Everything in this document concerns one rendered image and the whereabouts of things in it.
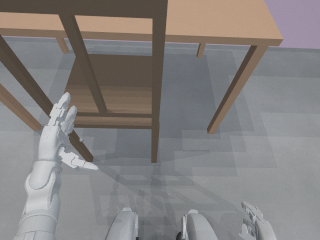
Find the left robot forearm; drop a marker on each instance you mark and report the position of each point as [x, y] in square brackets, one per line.
[41, 211]

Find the robot thigh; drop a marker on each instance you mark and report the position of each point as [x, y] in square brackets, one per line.
[194, 226]
[124, 226]

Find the chair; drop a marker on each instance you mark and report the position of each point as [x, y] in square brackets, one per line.
[109, 91]

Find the table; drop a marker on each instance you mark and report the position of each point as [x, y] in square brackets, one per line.
[227, 22]

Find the left robot thigh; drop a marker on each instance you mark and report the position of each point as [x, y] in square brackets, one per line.
[124, 226]

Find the left robot hand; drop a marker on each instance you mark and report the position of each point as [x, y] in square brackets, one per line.
[55, 134]

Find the right robot thigh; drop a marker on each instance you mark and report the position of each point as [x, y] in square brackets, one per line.
[194, 226]

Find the right robot hand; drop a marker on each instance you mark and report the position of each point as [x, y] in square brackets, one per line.
[261, 230]

